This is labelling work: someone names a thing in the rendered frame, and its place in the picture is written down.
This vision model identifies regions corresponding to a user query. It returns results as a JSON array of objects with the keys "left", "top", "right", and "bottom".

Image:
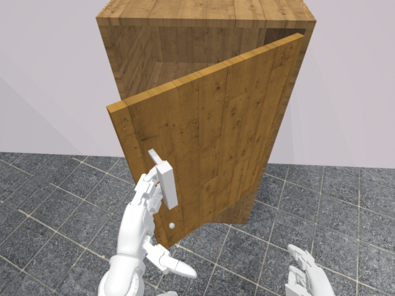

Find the robot left hand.
[{"left": 117, "top": 160, "right": 197, "bottom": 278}]

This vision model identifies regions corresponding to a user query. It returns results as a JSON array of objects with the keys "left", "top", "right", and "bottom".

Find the left robot forearm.
[{"left": 98, "top": 254, "right": 146, "bottom": 296}]

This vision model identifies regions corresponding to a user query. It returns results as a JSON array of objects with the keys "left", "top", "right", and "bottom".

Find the robot right hand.
[{"left": 285, "top": 244, "right": 335, "bottom": 296}]

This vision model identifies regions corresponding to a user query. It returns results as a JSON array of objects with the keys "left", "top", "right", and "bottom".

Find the handle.
[{"left": 148, "top": 149, "right": 178, "bottom": 210}]

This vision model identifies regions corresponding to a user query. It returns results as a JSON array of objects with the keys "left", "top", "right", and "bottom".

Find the cupboard door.
[{"left": 106, "top": 33, "right": 305, "bottom": 249}]

